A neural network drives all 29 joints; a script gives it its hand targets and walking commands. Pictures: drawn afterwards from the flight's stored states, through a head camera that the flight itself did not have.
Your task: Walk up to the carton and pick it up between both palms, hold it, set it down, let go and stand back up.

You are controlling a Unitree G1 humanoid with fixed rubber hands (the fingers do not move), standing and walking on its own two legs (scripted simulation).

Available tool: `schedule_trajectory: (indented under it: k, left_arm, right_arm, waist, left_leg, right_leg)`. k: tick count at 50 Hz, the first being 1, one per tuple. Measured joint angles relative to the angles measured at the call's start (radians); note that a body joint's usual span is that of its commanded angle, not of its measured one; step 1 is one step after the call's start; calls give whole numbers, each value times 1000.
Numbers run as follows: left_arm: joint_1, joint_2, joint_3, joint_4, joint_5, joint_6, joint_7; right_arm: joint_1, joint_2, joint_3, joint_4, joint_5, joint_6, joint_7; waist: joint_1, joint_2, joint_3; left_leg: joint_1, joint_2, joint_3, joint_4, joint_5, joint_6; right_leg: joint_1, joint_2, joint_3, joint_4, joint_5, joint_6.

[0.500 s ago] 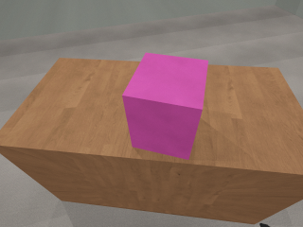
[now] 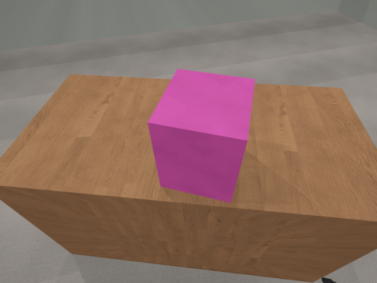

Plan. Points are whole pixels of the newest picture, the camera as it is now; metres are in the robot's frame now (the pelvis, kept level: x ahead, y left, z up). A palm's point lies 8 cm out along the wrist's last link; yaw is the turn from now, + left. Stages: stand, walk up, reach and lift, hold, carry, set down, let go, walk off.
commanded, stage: stand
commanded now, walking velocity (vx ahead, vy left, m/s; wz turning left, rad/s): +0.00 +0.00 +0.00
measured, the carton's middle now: (204, 136) +0.46 -0.03 +0.03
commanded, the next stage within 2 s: none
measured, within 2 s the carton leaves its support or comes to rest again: neither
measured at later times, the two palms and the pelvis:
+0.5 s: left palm out of the picture +0.07 +0.31 -0.11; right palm out of the picture +0.07 -0.31 -0.10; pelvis +0.00 +0.00 +0.00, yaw +0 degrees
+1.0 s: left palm out of the picture +0.09 +0.31 -0.11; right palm out of the picture +0.08 -0.30 -0.11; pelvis +0.01 +0.00 +0.00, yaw -1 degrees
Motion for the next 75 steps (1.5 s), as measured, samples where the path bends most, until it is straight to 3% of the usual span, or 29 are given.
schedule_trajectory:
  k: [75]
  left_arm:
    - [-38,13,16,55,-6,2,9]
  right_arm:
    - [15,-6,-17,31,6,0,-15]
  waist:
    - [-17,-2,15]
  left_leg:
    - [49,10,29,-55,-4,-2]
  right_leg:
    - [37,1,15,-52,4,4]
